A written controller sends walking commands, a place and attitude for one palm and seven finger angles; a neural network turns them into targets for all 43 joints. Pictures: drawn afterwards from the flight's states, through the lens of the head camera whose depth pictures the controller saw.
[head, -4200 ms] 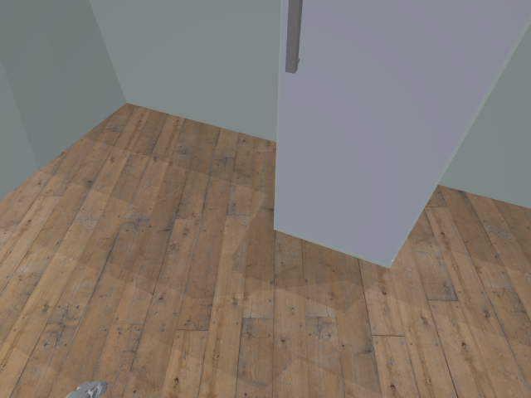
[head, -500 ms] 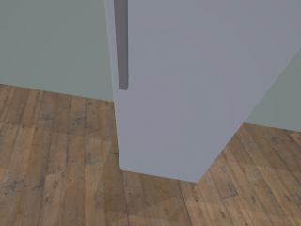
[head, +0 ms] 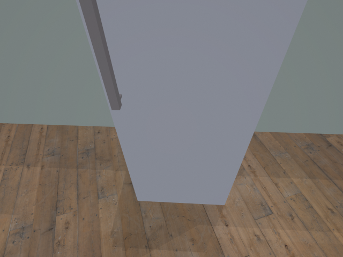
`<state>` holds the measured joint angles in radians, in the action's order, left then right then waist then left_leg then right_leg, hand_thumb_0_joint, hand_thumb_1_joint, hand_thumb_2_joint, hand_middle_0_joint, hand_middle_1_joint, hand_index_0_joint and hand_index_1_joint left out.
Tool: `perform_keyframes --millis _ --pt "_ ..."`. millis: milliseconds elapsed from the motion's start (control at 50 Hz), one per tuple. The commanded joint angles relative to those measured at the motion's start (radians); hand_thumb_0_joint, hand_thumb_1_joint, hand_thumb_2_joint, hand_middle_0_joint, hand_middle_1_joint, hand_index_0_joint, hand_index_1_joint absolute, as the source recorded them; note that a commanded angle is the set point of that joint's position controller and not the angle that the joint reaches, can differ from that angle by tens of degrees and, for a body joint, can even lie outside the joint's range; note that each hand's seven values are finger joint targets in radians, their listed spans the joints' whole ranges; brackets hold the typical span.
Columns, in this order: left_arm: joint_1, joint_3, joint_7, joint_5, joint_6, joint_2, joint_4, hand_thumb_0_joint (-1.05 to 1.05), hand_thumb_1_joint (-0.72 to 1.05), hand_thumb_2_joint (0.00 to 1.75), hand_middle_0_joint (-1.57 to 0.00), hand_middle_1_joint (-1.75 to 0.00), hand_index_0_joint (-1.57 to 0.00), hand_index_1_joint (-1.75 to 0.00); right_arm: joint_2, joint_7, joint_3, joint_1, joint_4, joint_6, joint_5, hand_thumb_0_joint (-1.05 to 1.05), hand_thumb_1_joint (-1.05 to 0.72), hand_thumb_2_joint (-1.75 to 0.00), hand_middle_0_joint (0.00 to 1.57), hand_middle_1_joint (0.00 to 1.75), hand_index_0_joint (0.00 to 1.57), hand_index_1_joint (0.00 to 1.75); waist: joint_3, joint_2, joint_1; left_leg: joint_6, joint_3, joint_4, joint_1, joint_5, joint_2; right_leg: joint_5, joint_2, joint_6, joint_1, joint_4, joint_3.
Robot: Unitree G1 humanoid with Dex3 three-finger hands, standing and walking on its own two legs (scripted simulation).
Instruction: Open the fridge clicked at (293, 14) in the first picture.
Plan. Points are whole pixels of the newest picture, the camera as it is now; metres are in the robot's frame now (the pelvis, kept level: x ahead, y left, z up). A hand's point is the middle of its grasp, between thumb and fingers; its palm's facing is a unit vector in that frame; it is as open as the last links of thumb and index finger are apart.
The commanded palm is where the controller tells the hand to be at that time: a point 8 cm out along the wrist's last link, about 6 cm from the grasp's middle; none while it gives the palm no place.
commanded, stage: come to a stop and stand still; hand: left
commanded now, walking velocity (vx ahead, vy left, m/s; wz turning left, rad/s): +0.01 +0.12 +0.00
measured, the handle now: (104, 50) +0.52 +0.20 +0.24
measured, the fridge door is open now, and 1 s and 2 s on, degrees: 0 0 0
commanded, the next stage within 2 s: look again from close up in 1.34 s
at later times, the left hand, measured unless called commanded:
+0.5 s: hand out of the picture +0.03 +0.24 -0.18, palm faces +0.01 -0.97 -0.26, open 7.4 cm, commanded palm none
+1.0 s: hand out of the picture +0.05 +0.20 -0.17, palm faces -0.01 -0.97 -0.25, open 7.4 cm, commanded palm none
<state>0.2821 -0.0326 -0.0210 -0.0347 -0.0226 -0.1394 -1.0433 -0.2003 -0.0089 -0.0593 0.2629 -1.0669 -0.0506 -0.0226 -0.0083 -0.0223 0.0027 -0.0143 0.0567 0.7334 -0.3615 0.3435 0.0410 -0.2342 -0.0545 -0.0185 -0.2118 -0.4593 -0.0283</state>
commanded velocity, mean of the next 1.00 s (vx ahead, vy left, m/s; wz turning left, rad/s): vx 0.00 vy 0.00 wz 0.00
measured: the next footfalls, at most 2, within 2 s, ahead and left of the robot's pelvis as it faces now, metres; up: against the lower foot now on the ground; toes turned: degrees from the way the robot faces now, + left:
left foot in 0.12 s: +0.03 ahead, +0.13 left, +0.00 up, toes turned +5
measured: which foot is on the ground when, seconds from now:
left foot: up 0.00-0.10, down 0.12-1.00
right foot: down 0.00-1.00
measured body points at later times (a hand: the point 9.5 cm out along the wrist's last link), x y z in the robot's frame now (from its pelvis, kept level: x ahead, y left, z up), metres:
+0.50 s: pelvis +0.01 +0.05 -0.01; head +0.02 +0.04 +0.44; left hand +0.03 +0.29 -0.16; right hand +0.03 -0.17 -0.17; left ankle -0.01 +0.13 -0.74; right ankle +0.01 -0.13 -0.74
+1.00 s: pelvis +0.01 +0.01 +0.00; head +0.03 +0.00 +0.44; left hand +0.05 +0.25 -0.15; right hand +0.05 -0.23 -0.16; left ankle -0.01 +0.13 -0.74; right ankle +0.01 -0.13 -0.74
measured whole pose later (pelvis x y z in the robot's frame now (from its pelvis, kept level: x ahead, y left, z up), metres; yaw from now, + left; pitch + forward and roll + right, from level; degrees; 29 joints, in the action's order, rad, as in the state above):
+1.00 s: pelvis +0.01 +0.01 +0.00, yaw +0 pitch -1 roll +1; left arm 0.21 0.00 -0.02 -0.02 0.00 -0.19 -1.08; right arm -0.21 0.02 0.00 0.22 -1.07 0.02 -0.02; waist 0.05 -0.02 0.00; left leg 0.00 0.08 0.47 -0.16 0.29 0.01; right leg -0.29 -0.06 -0.04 -0.22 -0.52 0.01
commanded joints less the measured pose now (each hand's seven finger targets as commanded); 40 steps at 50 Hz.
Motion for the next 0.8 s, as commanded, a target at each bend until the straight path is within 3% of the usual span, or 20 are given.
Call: perform_keyframes --millis 0,40,60,80,100,120,140,160,180,200,220,240,280,360,400,460,600,720,780 --pt "-0.014 -0.047 -0.016 0.006 0.029 -0.201 0.059 0.00 0.90 0.90 -0.20 -0.30 -0.20 -0.30 -0.035 0.008 -0.001 0.003 0.063 0.029 0.005 0.00 -0.90 -0.90 0.20 0.30 0.20 0.30 0.088 0.175 0.021 -0.012 -0.011 -0.019 -0.029 0.022 0.008 -0.058 -0.235 0.139 -0.040 0.220 0.179" --pt "0.004 -0.049 -0.017 0.009 0.027 -0.194 0.040 0.00 0.90 0.90 -0.20 -0.30 -0.20 -0.30 -0.022 0.016 0.007 0.029 0.061 0.038 0.006 0.00 -0.90 -0.90 0.20 0.30 0.20 0.30 0.058 0.181 0.020 -0.012 -0.007 -0.178 0.045 -0.001 0.001 0.039 -0.224 0.138 -0.012 0.160 0.167" --pt "-0.002 -0.044 -0.017 0.014 0.024 -0.186 0.033 0.00 0.90 0.90 -0.20 -0.30 -0.20 -0.30 -0.016 0.021 0.010 0.061 0.046 0.044 0.008 0.00 -0.90 -0.90 0.20 0.30 0.20 0.30 0.042 0.154 0.008 -0.008 -0.003 -0.281 0.136 -0.079 -0.005 0.054 -0.199 0.115 -0.047 0.122 0.144" --pt "-0.008 -0.038 -0.015 0.020 0.022 -0.158 0.032 0.00 0.90 0.90 -0.20 -0.30 -0.20 -0.30 -0.027 0.025 0.013 0.089 0.031 0.053 0.010 0.00 -0.90 -0.90 0.20 0.30 0.20 0.30 0.025 0.091 -0.001 0.003 -0.043 -0.343 0.210 -0.170 0.021 0.034 -0.146 0.080 -0.084 0.061 0.098" --pt "0.003 -0.032 -0.012 0.025 0.018 -0.124 0.033 0.00 0.90 0.90 -0.20 -0.30 -0.20 -0.30 -0.058 0.030 0.012 0.093 0.028 0.062 0.005 0.00 -0.90 -0.90 0.20 0.30 0.20 0.30 0.006 -0.012 0.013 0.034 -0.121 -0.361 0.218 -0.278 0.092 0.026 -0.076 0.040 -0.092 0.017 0.048" --pt "0.080 -0.011 -0.060 0.018 0.048 -0.126 -0.013 0.00 0.90 0.90 -0.20 -0.30 -0.20 -0.30 -0.102 0.026 0.013 0.019 0.100 0.069 0.010 0.00 -0.90 -0.90 0.20 0.30 0.20 0.30 0.031 0.031 0.024 0.005 -0.033 -0.157 0.090 -0.234 0.107 0.189 -0.092 0.051 -0.020 0.019 0.058" --pt "0.025 -0.009 -0.043 0.015 0.054 -0.196 0.040 0.00 0.90 0.90 -0.20 -0.30 -0.20 -0.30 -0.049 0.015 0.025 0.046 0.122 0.055 0.004 0.00 -0.90 -0.90 0.20 0.30 0.20 0.30 0.000 0.016 -0.002 0.007 -0.037 -0.167 0.067 0.016 0.006 -0.099 -0.157 0.076 -0.061 0.074 0.147" --pt "-0.014 -0.010 -0.035 0.011 0.046 -0.203 0.050 0.00 0.90 0.90 -0.20 -0.30 -0.20 -0.30 -0.034 0.012 0.031 0.083 0.122 0.061 0.000 0.00 -0.90 -0.90 0.20 0.30 0.20 0.30 0.042 -0.019 -0.032 0.012 -0.061 -0.222 0.079 -0.015 0.014 -0.236 -0.136 0.088 -0.137 0.032 0.107" --pt "-0.013 -0.004 -0.028 0.011 0.045 -0.168 0.056 0.00 0.90 0.90 -0.20 -0.30 -0.20 -0.30 -0.045 0.007 0.036 0.123 0.119 0.079 -0.010 0.00 -0.90 -0.90 0.20 0.30 0.20 0.30 -0.007 -0.208 -0.028 0.028 -0.124 -0.297 0.091 -0.182 0.057 -0.122 -0.064 0.069 -0.099 -0.095 0.028" --pt "0.007 0.004 -0.026 0.016 0.040 -0.148 0.052 0.00 0.90 0.90 -0.20 -0.30 -0.20 -0.30 -0.072 0.017 0.034 0.106 0.126 0.087 -0.004 0.00 -0.90 -0.90 0.20 0.30 0.20 0.30 -0.028 -0.288 -0.008 0.058 -0.190 -0.353 0.089 -0.319 0.110 -0.138 -0.005 0.043 -0.057 -0.151 -0.027" --pt "0.024 0.010 -0.024 0.016 0.039 -0.133 0.042 0.00 0.90 0.90 -0.20 -0.30 -0.20 -0.30 -0.086 0.028 0.034 0.086 0.132 0.087 0.002 0.00 -0.90 -0.90 0.20 0.30 0.20 0.30 -0.032 -0.258 0.009 0.081 -0.195 -0.351 0.106 -0.411 0.126 -0.142 0.009 0.037 -0.048 -0.147 -0.033" --pt "0.031 0.016 -0.023 0.017 0.041 -0.122 0.029 0.00 0.90 0.90 -0.20 -0.30 -0.20 -0.30 -0.086 0.035 0.036 0.081 0.136 0.089 0.004 0.00 -0.90 -0.90 0.20 0.30 0.20 0.30 -0.038 -0.169 0.014 0.092 -0.179 -0.321 0.127 -0.460 0.122 -0.100 0.007 0.040 -0.031 -0.123 -0.023" --pt "0.021 0.023 -0.017 0.018 0.045 -0.121 0.013 0.00 0.90 0.90 -0.20 -0.30 -0.20 -0.30 -0.076 0.040 0.040 0.083 0.136 0.093 0.006 0.00 -0.90 -0.90 0.20 0.30 0.20 0.30 -0.015 -0.049 0.008 0.080 -0.143 -0.304 0.129 -0.443 0.091 0.021 -0.014 0.046 -0.009 -0.085 0.015" --pt "0.015 0.025 -0.017 0.018 0.032 -0.126 0.006 0.00 0.90 0.90 -0.20 -0.30 -0.20 -0.30 -0.086 0.038 0.038 0.077 0.104 0.088 0.007 0.00 -0.90 -0.90 0.20 0.30 0.20 0.30 0.080 0.018 0.004 0.064 -0.140 -0.373 0.095 -0.246 0.076 -0.004 -0.028 0.035 -0.037 -0.052 0.035" --pt "0.016 0.021 -0.016 0.017 0.035 -0.140 0.002 0.00 0.90 0.90 -0.20 -0.30 -0.20 -0.30 -0.091 0.038 0.038 0.072 0.093 0.092 0.005 0.00 -0.90 -0.90 0.20 0.30 0.20 0.30 0.066 0.002 0.003 0.063 -0.129 -0.375 0.117 -0.289 0.069 0.038 -0.035 0.035 -0.025 -0.056 0.038" --pt "0.014 0.021 -0.016 0.017 0.031 -0.145 0.001 0.00 0.90 0.90 -0.20 -0.30 -0.20 -0.30 -0.099 0.038 0.038 0.063 0.081 0.091 0.006 0.00 -0.90 -0.90 0.20 0.30 0.20 0.30 0.078 0.016 0.003 0.063 -0.127 -0.396 0.122 -0.231 0.071 0.016 -0.036 0.031 -0.033 -0.040 0.044" --pt "0.000 0.015 -0.015 0.015 0.037 -0.178 -0.001 0.00 0.90 0.90 -0.20 -0.30 -0.20 -0.30 -0.119 0.039 0.034 0.036 0.066 0.098 0.006 0.00 -0.90 -0.90 0.20 0.30 0.20 0.30 0.030 0.006 0.002 0.061 -0.092 -0.364 0.187 -0.343 0.064 0.125 -0.052 0.032 -0.012 -0.037 0.056" --pt "-0.015 0.014 -0.013 0.015 0.035 -0.184 0.002 0.00 0.90 0.90 -0.20 -0.30 -0.20 -0.30 -0.120 0.038 0.032 0.013 0.056 0.092 0.007 0.00 -0.90 -0.90 0.20 0.30 0.20 0.30 0.048 0.024 0.001 0.058 -0.081 -0.361 0.186 -0.301 0.062 0.135 -0.054 0.029 -0.017 -0.018 0.063" --pt "-0.020 0.009 -0.012 0.014 0.039 -0.195 0.005 0.00 0.90 0.90 -0.20 -0.30 -0.20 -0.30 -0.122 0.039 0.031 0.008 0.051 0.093 0.007 0.00 -0.90 -0.90 0.20 0.30 0.20 0.30 0.019 0.025 -0.001 0.057 -0.075 -0.345 0.203 -0.325 0.060 0.183 -0.055 0.034 0.004 -0.019 0.068"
